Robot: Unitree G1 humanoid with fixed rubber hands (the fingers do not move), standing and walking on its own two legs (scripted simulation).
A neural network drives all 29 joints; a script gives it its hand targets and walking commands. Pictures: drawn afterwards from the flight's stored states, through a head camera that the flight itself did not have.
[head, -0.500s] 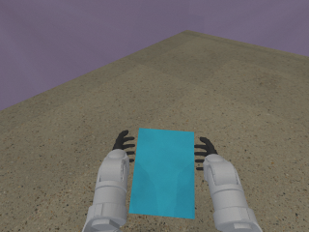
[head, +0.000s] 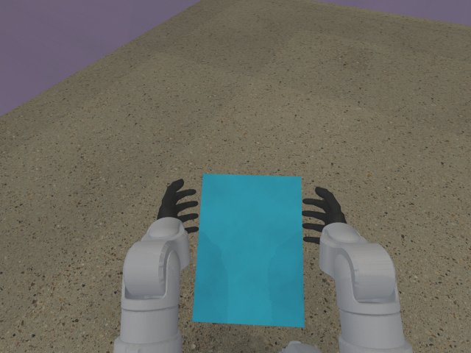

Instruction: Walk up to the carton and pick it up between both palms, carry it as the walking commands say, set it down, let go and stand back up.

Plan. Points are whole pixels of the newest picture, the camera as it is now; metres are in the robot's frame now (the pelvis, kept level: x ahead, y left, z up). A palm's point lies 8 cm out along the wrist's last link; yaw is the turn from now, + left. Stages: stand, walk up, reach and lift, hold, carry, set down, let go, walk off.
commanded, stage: carry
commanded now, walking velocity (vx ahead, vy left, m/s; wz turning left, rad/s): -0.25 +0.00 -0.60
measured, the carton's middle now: (249, 246) +0.31 +0.01 -0.01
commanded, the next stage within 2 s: none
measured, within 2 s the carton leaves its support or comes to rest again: neither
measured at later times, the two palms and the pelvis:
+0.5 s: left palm (194, 323) +0.16 +0.08 +0.09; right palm out of the picture +0.10 -0.16 +0.10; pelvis -0.15 +0.03 +0.00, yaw -15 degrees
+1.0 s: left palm out of the picture -0.03 -0.01 +0.10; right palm out of the picture -0.19 -0.21 +0.09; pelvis -0.34 +0.07 +0.01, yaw -34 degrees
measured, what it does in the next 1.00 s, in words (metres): walks backwards, turning right: right foot, then left foot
